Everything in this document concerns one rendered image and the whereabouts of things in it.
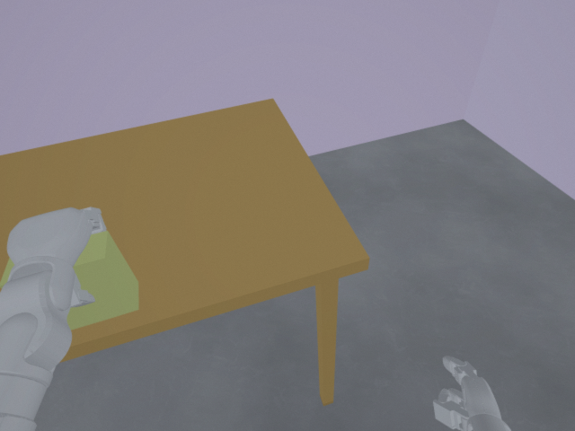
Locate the robot right hand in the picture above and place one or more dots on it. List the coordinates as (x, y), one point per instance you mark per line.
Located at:
(453, 408)

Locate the table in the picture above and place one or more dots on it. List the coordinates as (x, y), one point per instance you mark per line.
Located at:
(212, 212)

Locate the robot left hand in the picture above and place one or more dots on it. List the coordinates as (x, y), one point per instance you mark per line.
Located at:
(61, 234)

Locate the sponge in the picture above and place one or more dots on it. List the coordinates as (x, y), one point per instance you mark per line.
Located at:
(101, 270)

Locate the robot left forearm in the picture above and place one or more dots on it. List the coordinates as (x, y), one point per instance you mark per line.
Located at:
(34, 336)

